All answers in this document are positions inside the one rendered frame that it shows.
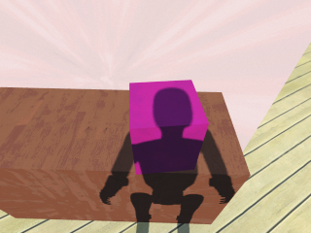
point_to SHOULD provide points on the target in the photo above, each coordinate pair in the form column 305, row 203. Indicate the carton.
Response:
column 167, row 126

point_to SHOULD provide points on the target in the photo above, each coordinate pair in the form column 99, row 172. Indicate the pedestal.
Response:
column 66, row 153

